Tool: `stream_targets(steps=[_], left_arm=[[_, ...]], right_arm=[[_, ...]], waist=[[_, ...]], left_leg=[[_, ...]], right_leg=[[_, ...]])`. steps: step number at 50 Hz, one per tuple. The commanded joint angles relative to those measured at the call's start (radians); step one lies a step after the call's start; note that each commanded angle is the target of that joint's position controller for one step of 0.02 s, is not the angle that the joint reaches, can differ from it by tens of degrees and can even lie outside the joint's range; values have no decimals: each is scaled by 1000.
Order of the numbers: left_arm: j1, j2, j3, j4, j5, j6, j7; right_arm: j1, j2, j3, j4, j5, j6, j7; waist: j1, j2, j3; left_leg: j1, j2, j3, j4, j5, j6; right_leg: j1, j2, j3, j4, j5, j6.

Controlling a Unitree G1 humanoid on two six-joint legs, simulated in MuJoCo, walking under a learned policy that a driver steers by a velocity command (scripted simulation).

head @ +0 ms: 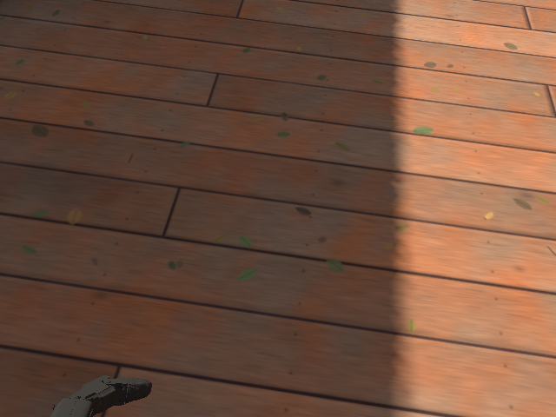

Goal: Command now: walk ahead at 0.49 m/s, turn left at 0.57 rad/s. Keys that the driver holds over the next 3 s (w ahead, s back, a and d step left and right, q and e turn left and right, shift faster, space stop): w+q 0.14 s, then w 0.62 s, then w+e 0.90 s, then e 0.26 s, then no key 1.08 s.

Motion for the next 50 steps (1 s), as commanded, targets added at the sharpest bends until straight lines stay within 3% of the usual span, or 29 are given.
stream_targets(steps=[1,3,4,5,6,7,8,9,10,11,13,16,18,23,27,29,30,31,32,33,34,35,37,38,39,41,45,50], left_arm=[[-191,66,3,-128,-12,-24,0],[-146,82,5,-128,-19,-30,7],[-63,101,12,-106,-21,-33,16],[59,133,25,-70,-24,-39,29],[231,161,37,-35,-23,-53,46],[400,227,56,-19,2,-60,69],[372,277,70,-24,19,-53,66],[340,193,69,-25,-8,-42,55],[272,117,51,-24,-13,-45,50],[240,75,41,-14,-8,-50,42],[269,67,35,27,-10,-64,38],[330,73,36,77,-25,-95,22],[353,85,39,98,-28,-101,18],[423,99,38,143,-35,-89,13],[502,136,43,183,-28,-76,18],[515,144,43,200,-26,-65,25],[517,148,42,208,-28,-60,28],[522,142,39,216,-32,-55,30],[505,123,30,196,-37,-56,31],[552,15,3,142,-61,-60,25],[535,109,31,157,-36,-54,33],[456,128,42,138,-27,-50,32],[409,83,35,136,-27,-46,21],[426,72,34,146,-13,-32,17],[447,51,31,162,-8,-19,9],[419,45,35,156,-9,-7,-1],[269,41,39,110,-14,-1,-5],[96,17,20,52,-12,-7,-16]], right_arm=[[93,-149,-35,-20,-9,-5,-16],[51,-163,-38,-23,-10,-3,-23],[9,-177,-40,-30,-10,-5,-22],[-9,-189,-41,-31,-10,-11,-17],[-58,-198,-42,-42,0,-22,-4],[-58,-139,-28,-73,9,-35,5],[118,-57,-11,-67,43,-20,0],[78,-164,-22,-42,-9,-8,-9],[-18,-158,-25,-47,-22,-6,0],[-71,-138,-20,-57,-29,-4,7],[-94,-110,-15,-65,-41,12,26],[-124,-81,-7,-76,-47,24,39],[-209,-75,0,-108,-50,23,47],[-447,-43,36,-176,-37,11,62],[-545,-74,37,-203,-28,5,52],[-536,-86,33,-202,-32,0,44],[-476,-94,27,-181,-37,-5,38],[-348,-115,15,-134,-47,-15,29],[-173,-170,-5,-87,-64,-25,17],[-49,-275,-33,-75,-79,-22,3],[-41,-253,-38,-63,-29,-7,4],[-126,-205,-24,-60,-14,-4,8],[-233,-121,-5,-67,-13,-17,17],[-249,-99,0,-58,-10,-22,16],[-249,-92,1,-52,-14,-30,15],[-215,-104,-4,-27,-11,-47,12],[-147,-100,-4,15,-15,-55,8],[-97,-110,1,50,-14,-60,-2]], waist=[[-18,104,31],[20,113,20],[63,115,-13],[111,112,-79],[206,103,-160],[252,-4,-305],[149,-236,-414],[147,-70,-334],[132,-2,-179],[118,47,-94],[88,-12,-33],[71,-42,-32],[75,-46,-8],[122,-49,20],[152,-51,30],[139,-58,26],[110,-55,-1],[54,-23,-67],[-19,19,-176],[-29,228,-325],[-33,191,-320],[14,126,-158],[78,104,-37],[108,116,-12],[121,116,-15],[130,101,-1],[107,87,48],[70,86,73]], left_leg=[[50,262,-194,33,711,6],[25,261,-201,68,784,-14],[-16,242,-186,133,910,-37],[-35,219,-182,255,1004,-56],[-137,184,-167,445,921,-69],[-267,137,-94,691,526,-63],[-552,-10,33,995,-314,-95],[-611,83,60,1048,-194,-77],[-603,105,72,1020,-84,-84],[-596,128,84,982,-42,-87],[-568,155,96,926,-40,-93],[-579,161,105,853,-26,-97],[-638,186,127,786,38,-105],[-559,217,248,472,239,-122],[-522,199,276,354,204,-103],[-474,175,286,299,132,-78],[-384,148,295,252,111,-61],[-212,126,298,188,123,-35],[37,239,172,184,81,10],[355,556,-258,140,1,124],[303,602,-449,36,13,166],[182,537,-292,22,20,138],[-43,439,-98,-51,140,75],[-118,400,-36,-79,179,51],[-148,387,12,-100,217,45],[-158,381,75,-134,285,46],[-128,372,185,-168,341,28],[-76,370,299,-163,447,1]], right_leg=[[-16,57,-36,-92,-1,-19],[134,79,-27,-172,-27,-47],[287,107,-33,-205,-70,-67],[450,121,-33,-221,-90,-86],[691,50,25,-265,-43,-119],[934,-175,226,-255,-211,-161],[1139,-444,681,-298,-176,-326],[991,-390,733,-360,-322,-320],[822,-332,578,-414,-328,-293],[709,-283,466,-452,-264,-269],[592,-210,319,-497,-127,-233],[568,-192,220,-526,32,-238],[563,-189,170,-562,50,-242],[520,-123,33,-578,132,-196],[628,-176,52,-535,185,-190],[686,-196,52,-470,279,-183],[699,-188,36,-385,387,-172],[671,-152,-4,-225,446,-154],[523,-116,-35,-8,281,-131],[174,15,-122,357,-244,-79],[46,55,-37,496,-536,-87],[-6,-5,3,514,-456,-96],[72,-58,4,411,-349,-89],[123,-70,0,376,-332,-76],[156,-63,-5,374,-311,-68],[133,-58,3,368,-259,-61],[16,-54,27,269,-108,-51],[54,-36,-55,31,32,-68]])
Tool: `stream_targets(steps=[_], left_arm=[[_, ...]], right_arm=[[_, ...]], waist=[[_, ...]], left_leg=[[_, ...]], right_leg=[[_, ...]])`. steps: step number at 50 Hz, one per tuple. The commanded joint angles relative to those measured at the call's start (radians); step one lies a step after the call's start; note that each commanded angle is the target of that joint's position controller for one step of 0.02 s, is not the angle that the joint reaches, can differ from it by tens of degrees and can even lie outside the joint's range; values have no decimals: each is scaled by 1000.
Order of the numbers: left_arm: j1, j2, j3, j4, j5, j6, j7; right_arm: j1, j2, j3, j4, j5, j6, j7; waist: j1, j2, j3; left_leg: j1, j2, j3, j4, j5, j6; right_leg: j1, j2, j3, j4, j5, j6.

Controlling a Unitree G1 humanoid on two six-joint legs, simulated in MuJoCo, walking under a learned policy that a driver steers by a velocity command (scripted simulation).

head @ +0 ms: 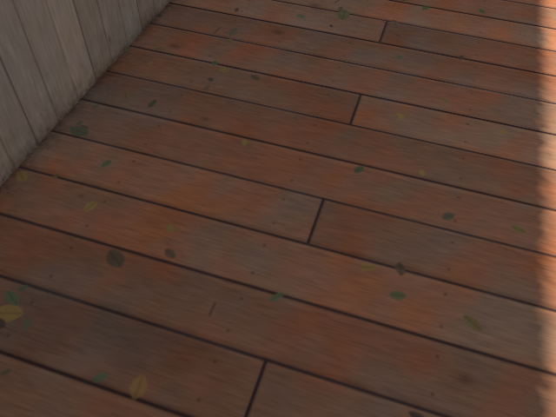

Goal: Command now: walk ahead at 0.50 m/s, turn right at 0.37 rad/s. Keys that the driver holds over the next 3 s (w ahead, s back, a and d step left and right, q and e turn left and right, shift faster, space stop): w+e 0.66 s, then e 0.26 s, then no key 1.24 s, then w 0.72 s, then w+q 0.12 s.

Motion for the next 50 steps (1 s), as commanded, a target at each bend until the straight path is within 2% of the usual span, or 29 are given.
stream_targets(steps=[1,3,5,7,8,9,10,11,12,13,14,15,17,19,25,29,32,33,34,35,36,37,38,39,40,41,43,46,50], left_arm=[[-130,14,-11,-96,3,-13,-9],[-168,19,-12,-118,5,-15,-11],[-155,26,-8,-124,6,-16,-9],[-55,49,5,-101,9,-17,-1],[58,72,18,-67,12,-23,3],[221,125,43,-19,25,-29,12],[301,256,83,-21,31,-25,29],[280,262,85,-27,-8,-13,27],[228,244,82,-19,-22,-6,33],[171,189,69,-22,-23,-6,36],[128,151,59,-27,-23,-9,38],[97,127,51,-29,-29,-13,40],[99,122,47,-32,-30,-32,37],[127,150,54,-25,-30,-42,36],[251,162,58,-10,-29,-36,40],[303,172,59,-10,-16,-32,49],[262,197,65,-30,-9,-33,60],[225,208,67,-42,-8,-35,60],[204,212,68,-45,-11,-38,55],[198,189,62,-49,-26,-45,47],[238,96,38,-89,-56,-49,49],[342,110,42,-109,-55,-38,59],[337,165,51,-61,-22,-14,69],[265,160,53,-60,-11,-4,60],[236,138,51,-69,-10,6,52],[209,128,52,-81,3,20,42],[217,110,49,-85,4,44,24],[160,101,45,-120,-3,59,13],[75,63,20,-156,1,64,0]], right_arm=[[9,-109,-16,-33,-1,-17,-12],[40,-121,-17,-12,-4,-10,-21],[36,-138,-19,-3,-8,-2,-29],[23,-167,-26,1,-12,11,-35],[20,-181,-30,-3,-12,20,-36],[3,-184,-30,-21,-8,23,-34],[43,-94,-10,-85,15,14,-17],[-24,-135,-23,-117,4,2,-7],[-130,-140,-24,-148,-2,-8,-1],[-146,-131,-18,-157,4,-19,2],[-141,-123,-19,-151,-2,-14,0],[-124,-115,-17,-151,-19,6,0],[-104,-96,-15,-151,-35,43,6],[-147,-88,-14,-175,-34,59,11],[-392,-93,-8,-263,-24,59,19],[-503,-101,1,-309,-15,47,24],[-463,-131,-4,-317,-8,33,22],[-391,-148,-10,-298,-6,28,16],[-275,-171,-21,-262,-9,19,4],[-143,-210,-34,-240,-23,0,-10],[-15,-294,-50,-248,-46,-2,-30],[-66,-321,-61,-257,-26,16,-24],[-135,-221,-43,-277,-11,29,-18],[-176,-140,-21,-280,-3,30,-17],[-204,-106,-9,-279,-7,33,-17],[-200,-102,-5,-268,-3,29,-20],[-192,-127,-12,-255,-1,22,-17],[-202,-147,-21,-251,-3,22,-18],[-193,-153,-24,-232,-3,36,-17]], waist=[[-8,96,90],[-16,95,95],[1,106,74],[49,133,0],[95,131,-67],[171,92,-156],[160,-122,-290],[149,-103,-345],[138,-20,-190],[100,33,-84],[55,74,-19],[18,66,2],[-3,42,-18],[-2,27,-10],[89,-15,19],[128,-22,22],[87,-37,15],[50,-42,-3],[-2,-17,-47],[-64,39,-134],[-84,178,-298],[0,374,-399],[29,168,-275],[23,80,-161],[39,75,-107],[45,131,-73],[60,176,-75],[72,168,-83],[58,179,-76]], left_leg=[[-57,287,-50,-70,422,79],[24,307,-28,-26,506,71],[83,318,5,69,733,58],[111,322,38,271,1018,46],[78,316,54,448,1013,37],[-88,294,65,695,817,14],[-488,163,79,1103,212,-39],[-701,22,-114,1280,-289,-52],[-798,101,-194,1260,-185,-43],[-771,141,-182,1168,-98,-44],[-712,168,-180,1080,-76,-50],[-646,183,-181,1022,-73,-66],[-585,182,-166,965,-67,-91],[-606,181,-150,890,-12,-112],[-709,156,-150,610,202,-133],[-705,115,-154,482,208,-119],[-561,90,-175,376,148,-88],[-439,68,-170,344,105,-72],[-285,41,-157,291,110,-53],[-74,122,-215,248,163,-19],[188,414,-484,262,265,39],[254,574,-830,207,500,161],[124,533,-722,227,513,161],[5,474,-555,218,576,145],[-75,420,-431,188,618,111],[-124,385,-355,165,648,99],[-180,356,-262,143,739,103],[-188,368,-181,119,734,124],[-230,335,-90,114,655,115]], right_leg=[[18,9,-62,-114,56,-17],[18,21,-92,-171,2,-43],[75,60,-132,-211,-87,-79],[213,132,-172,-227,-194,-124],[353,166,-169,-275,-203,-151],[603,122,-71,-327,-203,-199],[953,-184,391,-340,-227,-344],[1021,-293,765,-507,-155,-414],[917,-249,594,-530,-150,-373],[765,-221,480,-557,-83,-328],[643,-167,396,-579,3,-283],[554,-119,328,-598,61,-258],[494,-71,268,-609,149,-253],[469,-43,240,-624,159,-247],[569,-19,276,-610,141,-194],[661,-39,323,-548,228,-191],[654,-59,369,-487,277,-155],[614,-51,369,-440,335,-134],[589,-3,348,-307,437,-106],[506,72,294,-93,374,-72],[321,153,179,213,-51,-35],[153,249,99,401,-593,-23],[112,154,115,474,-529,-21],[116,132,96,460,-473,-8],[128,99,82,416,-439,4],[132,78,76,380,-417,16],[170,92,50,381,-376,33],[138,84,38,320,-317,46],[213,72,9,95,-213,42]])
Over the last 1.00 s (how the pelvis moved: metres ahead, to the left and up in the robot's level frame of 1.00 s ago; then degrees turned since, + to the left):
0.53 0.09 0.00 6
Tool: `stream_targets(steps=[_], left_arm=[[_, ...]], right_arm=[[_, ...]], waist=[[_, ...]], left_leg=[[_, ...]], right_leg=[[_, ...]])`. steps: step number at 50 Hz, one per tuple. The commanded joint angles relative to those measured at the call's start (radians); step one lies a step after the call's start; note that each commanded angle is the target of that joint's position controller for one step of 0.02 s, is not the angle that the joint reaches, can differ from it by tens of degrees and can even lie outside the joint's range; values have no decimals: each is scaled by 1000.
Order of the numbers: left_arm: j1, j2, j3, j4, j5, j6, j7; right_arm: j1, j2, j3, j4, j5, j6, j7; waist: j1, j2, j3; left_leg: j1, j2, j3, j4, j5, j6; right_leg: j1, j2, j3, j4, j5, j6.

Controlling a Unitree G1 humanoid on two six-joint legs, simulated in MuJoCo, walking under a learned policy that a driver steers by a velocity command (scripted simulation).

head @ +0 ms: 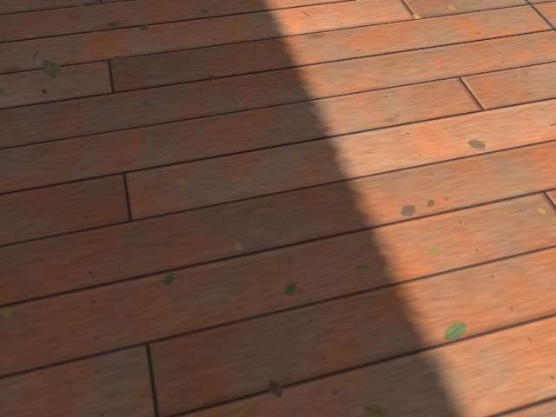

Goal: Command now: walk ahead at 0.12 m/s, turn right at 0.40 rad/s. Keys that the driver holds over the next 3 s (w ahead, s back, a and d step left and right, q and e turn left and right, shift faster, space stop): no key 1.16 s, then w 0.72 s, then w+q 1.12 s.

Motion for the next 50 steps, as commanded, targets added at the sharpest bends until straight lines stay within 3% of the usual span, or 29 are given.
stream_targets(steps=[1,6,7,8,9,10,11,13,15,17,21,23,24,25,26,27,28,30,34,39,50], left_arm=[[61,-1,-14,-49,0,0,-10],[11,15,-20,-68,-1,-12,3],[32,11,-21,-61,3,-23,6],[49,33,-19,-54,11,-36,12],[81,103,-11,-65,26,-49,23],[63,139,-7,-76,-3,-46,38],[93,93,-13,-48,-15,-44,45],[4,33,-40,-39,-5,-39,55],[-32,23,-44,-36,-8,-43,63],[-24,18,-46,-19,-12,-50,61],[-15,27,-42,21,-6,-47,61],[-36,29,-41,35,-14,-39,62],[-22,17,-43,44,-17,-40,62],[-8,-3,-49,52,-17,-41,60],[20,-17,-46,63,-24,-38,53],[13,-3,-44,91,-19,-36,52],[18,2,-39,108,-17,-38,52],[34,17,-33,140,-15,-44,51],[46,0,-37,198,-18,-51,56],[69,-7,-41,262,-19,-48,61],[113,-29,-54,360,-20,-46,70]], right_arm=[[-33,-134,-31,-57,1,-6,2],[16,-175,-48,-26,7,23,12],[11,-173,-48,-22,13,33,9],[54,-153,-44,-9,5,42,8],[114,-75,-22,-30,-7,49,12],[106,-32,-6,-44,16,69,6],[63,-96,-19,-34,14,89,0],[38,-87,-22,-22,14,96,2],[77,-97,-28,14,0,98,2],[83,-73,-23,31,6,100,2],[47,-53,-15,45,12,104,-9],[76,-38,-10,70,10,97,-13],[75,-51,-9,76,0,88,-16],[75,-79,-10,74,-12,75,-17],[15,-125,-21,79,2,70,-13],[-11,-84,-12,79,5,61,-5],[-12,-69,-6,89,6,54,-3],[-1,-70,-6,110,8,47,-9],[25,-58,-6,150,10,47,-13],[36,-50,-3,192,9,47,-16],[63,-13,12,269,10,44,-20]], waist=[[37,184,-138],[5,192,-131],[22,166,-131],[25,92,-145],[6,-122,-213],[27,-233,-210],[51,-135,-181],[1,-97,-111],[-18,-107,-125],[-18,-67,-153],[5,-86,-129],[-21,-62,-120],[-17,-32,-116],[-6,14,-108],[50,128,-43],[34,125,-34],[34,126,-34],[30,126,-45],[17,71,-41],[14,48,-31],[20,46,-21]], left_leg=[[5,227,-78,-82,577,147],[45,244,-109,8,412,129],[21,227,-103,61,322,103],[-16,193,-87,133,197,58],[-105,126,-18,318,-134,0],[-181,-6,-45,395,-457,-30],[-175,14,-125,469,-461,-37],[-181,19,-162,455,-362,-38],[-128,2,-146,443,-288,-45],[-78,-6,-147,399,-270,-51],[-23,-23,-137,232,-223,-50],[71,-31,-121,49,-75,-36],[134,6,-166,-9,7,-27],[160,86,-255,-53,14,-10],[18,112,-293,-54,-35,14],[-70,114,-303,-94,-104,15],[-94,100,-289,-109,-130,3],[-62,76,-264,-108,-104,-6],[4,71,-253,-92,-75,6],[11,69,-250,-93,-75,13],[10,61,-243,-90,-44,14]], right_leg=[[162,-13,-20,-155,76,-4],[275,10,-55,-409,31,-31],[350,18,-59,-527,95,-44],[438,-16,1,-635,183,-54],[558,-270,266,-678,436,-87],[499,-411,418,-707,589,-254],[464,-371,379,-707,544,-293],[409,-272,259,-737,455,-235],[408,-216,179,-727,547,-203],[412,-207,148,-712,562,-198],[387,-198,176,-712,339,-196],[337,-174,178,-694,196,-161],[284,-162,188,-698,109,-122],[246,-135,178,-676,48,-85],[289,-50,97,-685,42,-64],[390,-44,85,-665,99,-54],[440,-54,90,-656,140,-57],[451,-71,101,-652,178,-65],[402,-75,106,-684,157,-57],[401,-77,107,-701,153,-50],[415,-84,102,-698,174,-48]])
Over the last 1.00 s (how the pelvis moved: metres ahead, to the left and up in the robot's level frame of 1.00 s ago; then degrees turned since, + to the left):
0.49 -0.08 0.00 -34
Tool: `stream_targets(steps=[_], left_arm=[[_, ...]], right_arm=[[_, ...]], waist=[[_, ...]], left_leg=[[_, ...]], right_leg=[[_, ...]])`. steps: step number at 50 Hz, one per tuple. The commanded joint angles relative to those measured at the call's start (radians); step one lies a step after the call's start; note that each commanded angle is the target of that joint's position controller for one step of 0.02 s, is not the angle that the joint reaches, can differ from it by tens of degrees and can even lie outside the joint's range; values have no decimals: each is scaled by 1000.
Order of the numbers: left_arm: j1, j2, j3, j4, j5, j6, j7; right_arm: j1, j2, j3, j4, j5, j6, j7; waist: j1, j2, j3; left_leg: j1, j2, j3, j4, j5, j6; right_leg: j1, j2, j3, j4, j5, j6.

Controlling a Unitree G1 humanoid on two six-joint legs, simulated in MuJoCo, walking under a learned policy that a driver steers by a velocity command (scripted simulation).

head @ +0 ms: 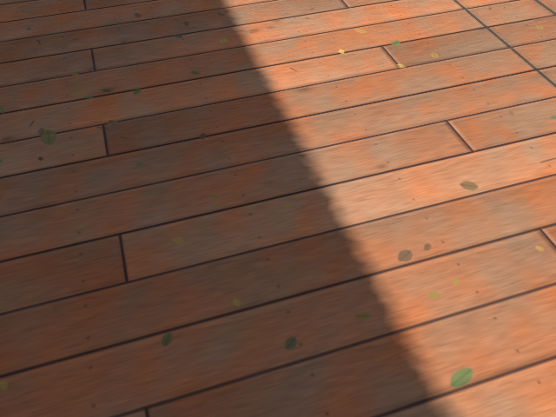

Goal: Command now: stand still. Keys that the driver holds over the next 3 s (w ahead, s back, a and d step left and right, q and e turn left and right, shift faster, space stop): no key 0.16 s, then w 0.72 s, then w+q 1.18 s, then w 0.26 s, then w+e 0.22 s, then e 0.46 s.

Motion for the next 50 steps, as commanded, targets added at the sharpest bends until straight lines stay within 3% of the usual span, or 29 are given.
stream_targets(steps=[1,8,9,11,13,14,15,16,18,20,21,22,23,24,25,26,27,29,32,37,40,42,44,45,46,47,48,49,50], left_arm=[[32,83,10,-3,0,-6,5],[44,62,4,30,-1,-6,8],[52,56,3,36,0,-5,8],[51,72,13,29,3,1,5],[15,60,16,1,15,4,-4],[-12,28,10,-18,20,-2,-11],[-29,9,6,-35,30,-12,-18],[-50,21,10,-53,32,-24,-23],[-51,39,18,-74,25,-45,-34],[6,22,21,-70,13,-63,-40],[91,11,24,-39,6,-68,-38],[197,26,34,-1,5,-73,-32],[327,95,54,22,18,-83,-21],[446,204,80,49,10,-75,-21],[368,149,67,35,14,-66,-17],[268,117,57,-6,16,-71,-22],[210,103,52,-27,16,-81,-24],[188,67,37,-33,10,-98,-19],[274,55,25,2,6,-109,-13],[301,57,12,8,9,-111,-10],[311,80,15,17,9,-114,-6],[283,98,19,16,10,-118,-4],[254,123,28,12,13,-113,-1],[235,134,32,6,10,-109,-3],[259,94,24,-16,9,-107,-8],[364,0,18,-24,-12,-104,-27],[261,77,36,-46,11,-103,-29],[145,96,42,-88,16,-110,-34],[98,86,43,-102,18,-117,-34]], right_arm=[[54,-81,-11,-2,0,-7,-4],[78,-61,-3,31,0,-9,-8],[93,-59,-3,37,-1,-8,-8],[106,-96,-20,36,-4,0,-6],[142,-115,-32,32,-4,9,-3],[180,-127,-39,42,-4,9,-4],[186,-141,-49,47,-6,5,-6],[185,-138,-53,45,-8,0,-4],[163,-143,-60,36,-16,-16,2],[119,-139,-64,26,-6,-27,7],[87,-133,-65,16,-1,-29,9],[69,-116,-62,4,-4,-36,10],[39,-59,-45,-22,-9,-48,18],[35,-25,-38,-65,-11,-57,27],[-8,-102,-55,-74,-38,-56,35],[-32,-82,-52,-78,-35,-61,47],[-24,-60,-47,-70,-24,-69,54],[-18,-66,-53,-62,-28,-66,65],[-63,-62,-56,-80,-25,-47,67],[-300,-35,-35,-177,-12,-38,67],[-348,-47,-32,-206,-5,-38,63],[-289,-75,-44,-200,-5,-44,52],[-69,-117,-68,-132,-3,-57,37],[88,-140,-84,-78,-11,-65,29],[236,-222,-107,-51,-34,-67,23],[213,-268,-115,-59,-37,-60,34],[101,-232,-110,-68,1,-53,45],[4,-168,-92,-90,10,-55,48],[-26,-119,-79,-89,4,-63,51]], waist=[[-3,2,37],[-2,6,44],[-4,8,24],[-11,40,49],[-35,82,130],[-51,129,152],[-52,160,172],[-53,143,177],[-36,114,159],[9,115,157],[48,95,146],[85,44,122],[138,-149,80],[148,-343,42],[96,-172,112],[55,-75,146],[25,-44,139],[-2,-40,105],[-3,-67,77],[28,-91,122],[27,-107,126],[-15,-104,87],[-108,-97,-31],[-176,-79,-108],[-203,26,-215],[-113,227,-271],[-89,106,-174],[-64,54,-43],[-38,-14,9]], left_leg=[[-90,105,-103,-96,28,31],[-91,102,-101,-93,44,30],[-86,94,-100,-102,-39,33],[-114,80,-122,-104,-322,63],[-133,135,-228,-161,-555,116],[-102,200,-319,-219,-608,151],[-86,276,-394,-262,-602,187],[-86,311,-424,-284,-552,207],[-53,303,-385,-266,-445,207],[-140,249,-288,-206,-381,178],[-232,203,-228,-147,-357,157],[-333,154,-171,-42,-319,136],[-447,54,-35,258,-227,97],[-627,-47,70,532,-313,74],[-660,23,-4,693,-284,88],[-663,61,-32,728,-177,94],[-629,85,-38,718,-91,84],[-582,102,-16,675,-4,57],[-612,84,33,648,39,30],[-557,47,104,376,141,17],[-452,20,130,241,169,53],[-346,-12,135,206,145,95],[-131,-58,130,163,109,134],[62,-35,107,107,123,156],[272,190,-157,91,-56,204],[435,416,-713,-79,-132,366],[339,361,-734,-163,-266,345],[194,335,-576,-179,-222,313],[81,293,-481,-200,-69,287]], right_leg=[[33,-101,109,-58,29,-23],[38,-102,104,-51,44,-22],[43,-91,98,-51,-31,-23],[-18,-40,60,14,-282,-43],[-166,-3,30,107,-421,-55],[-227,17,-19,202,-360,-47],[-264,1,-61,294,-265,-42],[-288,-30,-56,344,-240,-42],[-298,-51,-49,342,-278,-47],[-130,-32,-86,190,-227,-57],[35,3,-111,100,-173,-59],[207,7,-77,46,-173,-61],[342,-186,206,-117,-345,-88],[404,-393,608,-268,-571,-187],[302,-411,615,-256,-582,-214],[231,-373,520,-250,-510,-201],[199,-328,422,-261,-375,-182],[200,-266,276,-269,-140,-155],[254,-232,151,-230,209,-151],[187,-193,52,-238,401,-152],[201,-216,33,-231,516,-151],[245,-232,10,-140,751,-139],[276,-225,-15,122,919,-118],[196,-195,-47,326,798,-104],[10,-138,-89,636,413,-93],[-337,63,-61,990,-369,-58],[-441,-8,38,1028,-289,-81],[-471,-57,29,980,-177,-84],[-427,-88,28,916,-119,-78]])
Over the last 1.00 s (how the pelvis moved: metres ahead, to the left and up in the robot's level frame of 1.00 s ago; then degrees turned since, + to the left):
0.05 -0.01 0.00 -4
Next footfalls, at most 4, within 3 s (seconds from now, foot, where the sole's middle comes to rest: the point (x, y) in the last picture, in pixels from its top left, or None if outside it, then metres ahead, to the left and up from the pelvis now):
0.90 left None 0.45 0.04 -0.78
1.46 right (324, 322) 0.79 -0.09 -0.78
1.98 left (214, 278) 0.93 0.22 -0.78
2.56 right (192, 193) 1.28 0.33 -0.78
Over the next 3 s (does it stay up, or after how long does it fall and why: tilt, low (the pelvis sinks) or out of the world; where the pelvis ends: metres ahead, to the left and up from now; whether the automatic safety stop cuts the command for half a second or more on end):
stays up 1.22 0.37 0.00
